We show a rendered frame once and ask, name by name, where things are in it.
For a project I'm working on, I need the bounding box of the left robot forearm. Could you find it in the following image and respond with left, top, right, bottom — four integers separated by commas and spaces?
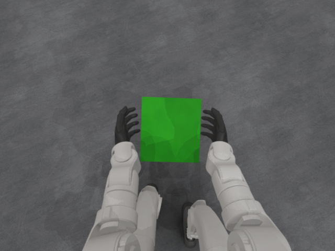
82, 142, 141, 251

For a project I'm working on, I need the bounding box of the robot right hand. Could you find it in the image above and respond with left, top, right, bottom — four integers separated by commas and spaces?
201, 108, 228, 143

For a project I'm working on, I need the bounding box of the right robot forearm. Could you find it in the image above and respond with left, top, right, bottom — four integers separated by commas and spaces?
206, 141, 292, 251

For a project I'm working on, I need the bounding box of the left robot upper arm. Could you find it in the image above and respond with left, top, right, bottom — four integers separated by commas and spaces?
83, 231, 141, 251

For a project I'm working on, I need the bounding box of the robot left hand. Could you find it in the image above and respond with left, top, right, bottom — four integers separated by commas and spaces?
115, 106, 140, 145

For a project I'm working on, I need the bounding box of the carton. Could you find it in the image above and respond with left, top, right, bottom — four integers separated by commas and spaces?
140, 97, 202, 163

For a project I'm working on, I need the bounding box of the right robot upper arm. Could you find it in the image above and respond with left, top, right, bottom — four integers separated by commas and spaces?
227, 226, 291, 251

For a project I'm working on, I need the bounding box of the robot left shin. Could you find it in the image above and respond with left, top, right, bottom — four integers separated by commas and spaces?
138, 186, 158, 197

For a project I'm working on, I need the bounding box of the right robot foot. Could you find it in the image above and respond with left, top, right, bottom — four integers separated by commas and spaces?
182, 202, 196, 248

